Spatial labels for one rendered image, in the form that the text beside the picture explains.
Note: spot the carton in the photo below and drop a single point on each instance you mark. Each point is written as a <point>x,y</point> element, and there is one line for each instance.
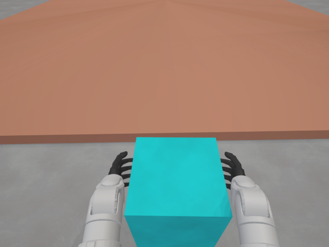
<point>177,194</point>

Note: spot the left robot hand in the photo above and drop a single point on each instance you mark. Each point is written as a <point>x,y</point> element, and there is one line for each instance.
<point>117,169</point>

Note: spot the robot left forearm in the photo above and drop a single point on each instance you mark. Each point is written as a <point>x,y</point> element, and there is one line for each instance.
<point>104,216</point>

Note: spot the right robot hand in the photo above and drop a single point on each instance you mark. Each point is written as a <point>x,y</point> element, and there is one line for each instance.
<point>235,170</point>

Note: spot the robot right forearm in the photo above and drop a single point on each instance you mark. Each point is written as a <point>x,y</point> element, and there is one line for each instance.
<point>253,214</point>

